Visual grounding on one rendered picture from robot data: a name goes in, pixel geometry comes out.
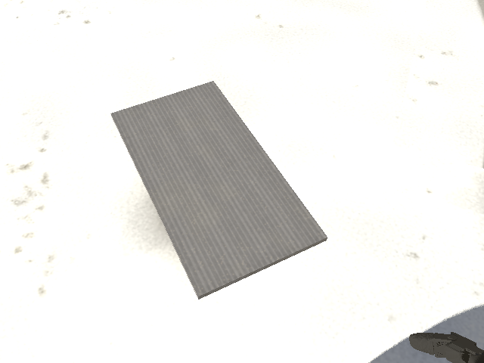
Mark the right robot hand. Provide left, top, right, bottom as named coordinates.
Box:
left=409, top=332, right=484, bottom=363

